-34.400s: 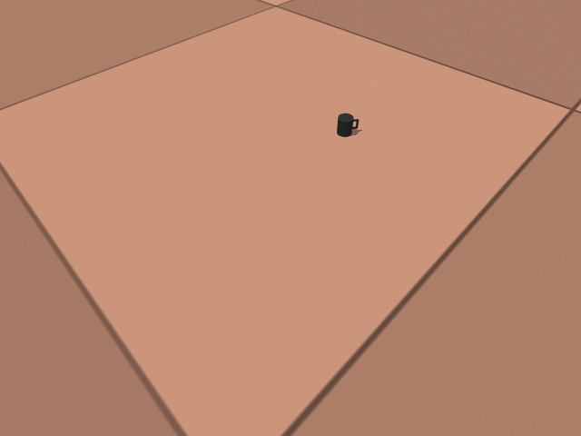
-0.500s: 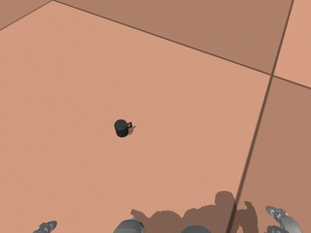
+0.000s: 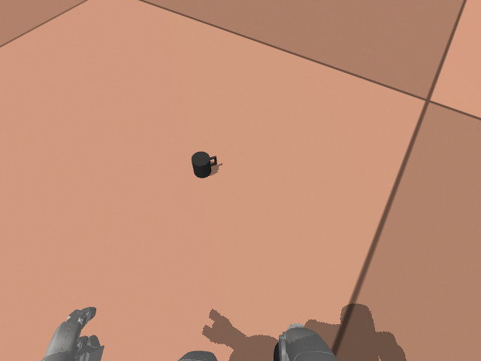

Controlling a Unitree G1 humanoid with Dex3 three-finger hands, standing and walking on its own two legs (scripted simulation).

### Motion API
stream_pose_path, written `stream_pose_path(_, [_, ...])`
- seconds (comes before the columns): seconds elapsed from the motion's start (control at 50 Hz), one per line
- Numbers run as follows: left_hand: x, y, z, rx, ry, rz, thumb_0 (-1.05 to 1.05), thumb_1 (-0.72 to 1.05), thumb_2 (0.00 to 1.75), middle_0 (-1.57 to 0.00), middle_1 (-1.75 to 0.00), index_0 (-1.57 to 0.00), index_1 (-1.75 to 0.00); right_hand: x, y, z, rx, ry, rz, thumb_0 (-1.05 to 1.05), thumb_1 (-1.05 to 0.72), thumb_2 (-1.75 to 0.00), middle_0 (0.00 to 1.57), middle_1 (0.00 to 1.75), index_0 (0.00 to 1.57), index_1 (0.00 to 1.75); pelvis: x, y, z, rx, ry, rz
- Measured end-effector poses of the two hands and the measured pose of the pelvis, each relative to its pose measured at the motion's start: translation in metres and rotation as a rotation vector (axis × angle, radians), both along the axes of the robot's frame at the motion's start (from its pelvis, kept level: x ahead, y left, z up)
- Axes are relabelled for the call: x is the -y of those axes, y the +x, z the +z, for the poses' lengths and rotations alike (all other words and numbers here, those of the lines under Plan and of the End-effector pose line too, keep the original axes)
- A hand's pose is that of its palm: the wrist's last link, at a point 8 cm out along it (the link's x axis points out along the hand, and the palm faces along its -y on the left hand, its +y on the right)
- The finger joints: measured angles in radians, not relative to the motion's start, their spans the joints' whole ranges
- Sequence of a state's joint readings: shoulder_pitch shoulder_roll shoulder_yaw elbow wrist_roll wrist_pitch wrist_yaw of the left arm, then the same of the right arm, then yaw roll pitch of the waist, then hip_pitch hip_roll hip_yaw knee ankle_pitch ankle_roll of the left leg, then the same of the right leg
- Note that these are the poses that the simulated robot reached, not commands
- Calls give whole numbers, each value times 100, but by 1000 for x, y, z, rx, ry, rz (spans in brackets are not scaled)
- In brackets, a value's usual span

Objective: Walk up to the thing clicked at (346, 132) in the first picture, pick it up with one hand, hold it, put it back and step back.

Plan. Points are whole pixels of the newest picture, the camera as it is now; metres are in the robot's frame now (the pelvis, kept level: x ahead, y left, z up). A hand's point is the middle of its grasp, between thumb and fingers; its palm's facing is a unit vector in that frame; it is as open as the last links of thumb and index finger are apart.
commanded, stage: step back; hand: left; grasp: from above
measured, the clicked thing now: (205, 163) +0.97 +0.23 -0.70
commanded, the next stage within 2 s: stand in 1.24 s
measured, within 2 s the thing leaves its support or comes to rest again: neither
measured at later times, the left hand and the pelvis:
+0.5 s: hand out of the picture -0.06 +0.25 -0.13, palm faces +0.00 -0.91 -0.41, open 7.4 cm; pelvis -0.11 -0.02 +0.01, yaw -1 degrees
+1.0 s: hand out of the picture +0.01 +0.22 -0.12, palm faces +0.02 -0.92 -0.38, open 7.4 cm; pelvis -0.09 -0.04 +0.01, yaw +0 degrees
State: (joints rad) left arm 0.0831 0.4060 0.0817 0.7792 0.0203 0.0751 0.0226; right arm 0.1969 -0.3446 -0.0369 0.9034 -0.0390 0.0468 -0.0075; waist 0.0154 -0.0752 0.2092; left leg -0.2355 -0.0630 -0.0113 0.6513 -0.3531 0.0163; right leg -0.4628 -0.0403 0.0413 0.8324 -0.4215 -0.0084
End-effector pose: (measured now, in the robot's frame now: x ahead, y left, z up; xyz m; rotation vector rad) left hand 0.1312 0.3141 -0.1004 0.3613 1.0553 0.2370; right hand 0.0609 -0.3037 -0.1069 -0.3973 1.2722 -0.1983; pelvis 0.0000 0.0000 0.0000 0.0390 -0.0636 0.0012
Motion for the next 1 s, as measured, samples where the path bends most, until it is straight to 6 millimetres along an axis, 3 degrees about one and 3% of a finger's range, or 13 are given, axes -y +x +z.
stream_pose_path(0.14, [13,-61,2,-55,-54,8,0,90,90,-20,-30,-20,-30,7,-22,26,96,-21,14,1,-90,-90,21,30,21,30,7,-43,14,-29,-61,-17])
stream_pose_path(0.26, [25,-124,-7,-119,-15,-27,0,90,90,-20,-30,-20,-30,31,-32,18,219,-12,12,1,-90,-90,21,30,21,30,22,-84,1,-33,-33,-80])
stream_pose_path(0.36, [38,-177,3,-162,-6,-1,0,90,90,-20,-30,-21,-30,41,-69,9,196,18,-35,1,-90,-90,20,30,21,30,30,-104,6,-11,-47,-80])
stream_pose_path(0.44, [35,-196,12,-161,3,28,0,90,90,-20,-30,-21,-30,42,-104,3,124,39,-55,1,-90,-90,20,30,20,30,29,-110,11,-18,-34,-57])
stream_pose_path(0.56, [15,-201,12,-122,2,56,0,90,90,-21,-30,-21,-30,28,-137,-4,3,40,-28,1,-90,-90,20,30,20,30,18,-118,9,-26,-37,1])
stream_pose_path(0.64, [6,-199,6,-150,-4,48,0,90,90,-20,-30,-20,-30,13,-142,3,32,49,-43,1,-90,-90,20,30,21,30,12,-118,12,-18,-6,-21])
stream_pose_path(0.74, [8,-177,10,-129,-16,17,0,90,90,-20,-30,-20,-30,15,-144,15,57,44,-59,1,-90,-90,20,30,21,30,17,-113,18,-21,-30,-24])
stream_pose_path(0.88, [31,-143,12,-59,2,-3,0,90,90,-20,-30,-20,-30,42,-128,1,53,36,-79,1,-90,-90,20,30,21,30,35,-101,9,-8,-46,-21])
stream_pose_path(1.0, [49,-132,17,-38,-20,20,0,90,90,-20,-30,-20,-30,42,-98,-3,48,53,-46,1,-90,-90,20,30,20,30,39,-87,13,-17,-36,4])
